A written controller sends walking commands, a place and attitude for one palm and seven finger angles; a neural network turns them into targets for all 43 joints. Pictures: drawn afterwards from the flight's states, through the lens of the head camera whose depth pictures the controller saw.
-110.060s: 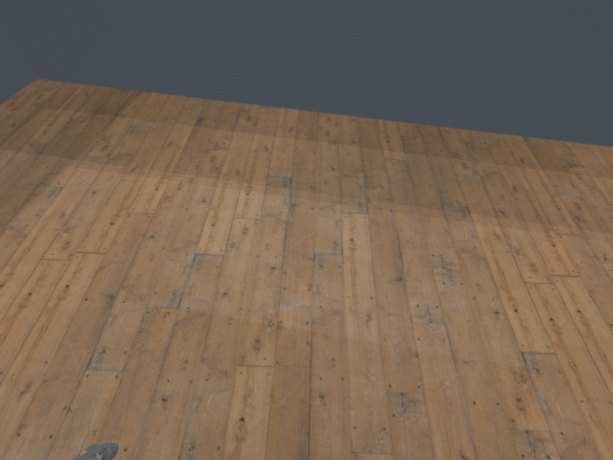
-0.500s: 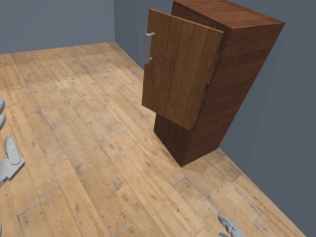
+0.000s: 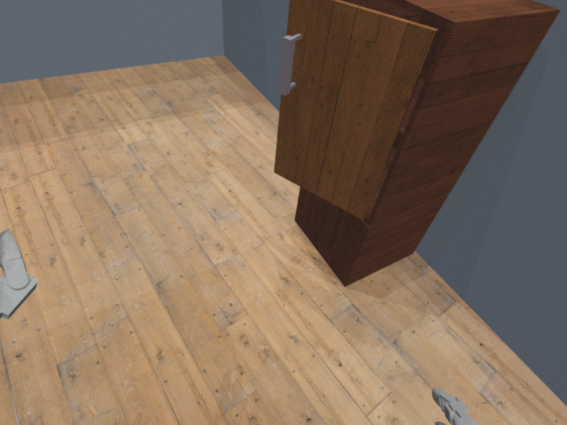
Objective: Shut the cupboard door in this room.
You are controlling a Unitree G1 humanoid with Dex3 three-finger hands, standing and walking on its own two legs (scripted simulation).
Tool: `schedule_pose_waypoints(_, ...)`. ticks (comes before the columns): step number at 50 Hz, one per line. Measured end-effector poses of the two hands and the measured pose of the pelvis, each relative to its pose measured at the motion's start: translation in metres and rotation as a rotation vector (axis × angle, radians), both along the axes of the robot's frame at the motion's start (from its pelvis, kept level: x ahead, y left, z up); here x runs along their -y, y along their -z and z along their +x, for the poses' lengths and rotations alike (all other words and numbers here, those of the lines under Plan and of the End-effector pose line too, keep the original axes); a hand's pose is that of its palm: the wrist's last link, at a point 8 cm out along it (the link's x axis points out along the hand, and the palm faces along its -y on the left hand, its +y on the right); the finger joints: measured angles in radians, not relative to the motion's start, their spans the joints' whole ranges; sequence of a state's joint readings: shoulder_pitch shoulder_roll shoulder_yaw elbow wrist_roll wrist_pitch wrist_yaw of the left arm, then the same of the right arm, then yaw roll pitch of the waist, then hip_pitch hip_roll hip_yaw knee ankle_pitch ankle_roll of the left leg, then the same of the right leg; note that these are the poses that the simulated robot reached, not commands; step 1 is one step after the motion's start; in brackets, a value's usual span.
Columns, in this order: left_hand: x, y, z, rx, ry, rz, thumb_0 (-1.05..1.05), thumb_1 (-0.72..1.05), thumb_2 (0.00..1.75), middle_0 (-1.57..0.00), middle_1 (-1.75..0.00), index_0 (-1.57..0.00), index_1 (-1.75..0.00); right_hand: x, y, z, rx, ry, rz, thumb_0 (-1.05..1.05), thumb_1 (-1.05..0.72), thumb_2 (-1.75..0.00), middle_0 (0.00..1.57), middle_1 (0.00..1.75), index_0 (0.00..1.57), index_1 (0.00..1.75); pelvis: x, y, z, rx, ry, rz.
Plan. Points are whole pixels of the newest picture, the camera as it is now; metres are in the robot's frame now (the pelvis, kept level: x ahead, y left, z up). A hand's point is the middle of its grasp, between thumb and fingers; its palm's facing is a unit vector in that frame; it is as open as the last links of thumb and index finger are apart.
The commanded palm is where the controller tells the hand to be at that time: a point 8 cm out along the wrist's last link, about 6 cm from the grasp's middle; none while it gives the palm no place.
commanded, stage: stop stepping back and stand still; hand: left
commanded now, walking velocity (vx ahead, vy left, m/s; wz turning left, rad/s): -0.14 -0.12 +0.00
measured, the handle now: (290, 64) +0.98 +0.02 +0.08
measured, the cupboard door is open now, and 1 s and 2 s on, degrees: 25 25 25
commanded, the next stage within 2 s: let the arm hang, fingers relaxed in 0.32 s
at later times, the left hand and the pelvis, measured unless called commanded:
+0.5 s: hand (69, 311) +0.22 +0.27 +0.09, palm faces +0.29 -0.84 -0.47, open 7.4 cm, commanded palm none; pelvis +0.00 +0.00 +0.01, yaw +1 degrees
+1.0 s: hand out of the picture -0.08 +0.20 -0.16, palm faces +0.03 -0.97 -0.23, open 7.2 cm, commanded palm none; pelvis -0.02 +0.01 +0.02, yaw +2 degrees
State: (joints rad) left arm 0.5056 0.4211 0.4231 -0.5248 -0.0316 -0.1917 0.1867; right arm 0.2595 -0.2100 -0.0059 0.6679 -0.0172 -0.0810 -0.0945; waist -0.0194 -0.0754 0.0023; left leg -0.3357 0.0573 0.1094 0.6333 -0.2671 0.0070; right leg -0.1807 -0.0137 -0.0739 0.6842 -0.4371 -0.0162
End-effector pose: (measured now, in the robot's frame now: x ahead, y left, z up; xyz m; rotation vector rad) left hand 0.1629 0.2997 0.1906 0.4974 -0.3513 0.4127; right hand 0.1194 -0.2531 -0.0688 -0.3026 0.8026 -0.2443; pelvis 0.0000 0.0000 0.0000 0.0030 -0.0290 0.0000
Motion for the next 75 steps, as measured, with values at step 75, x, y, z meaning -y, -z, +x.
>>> schedule_pose_waypoints(75, 0.076, 0.323, -0.2, -1.685, -0.171, -0.649, 0.0, 0.91, 0.9, -0.2, -0.3, -0.2, -0.3, -0.061, 0.061, -0.15, -0.581, 0.111, 0.229, 0.0, -0.92, -0.9, 0.2, 0.3, 0.2, 0.3, -0.019, -0.018, -0.015, 0.003, -0.011, -0.009)
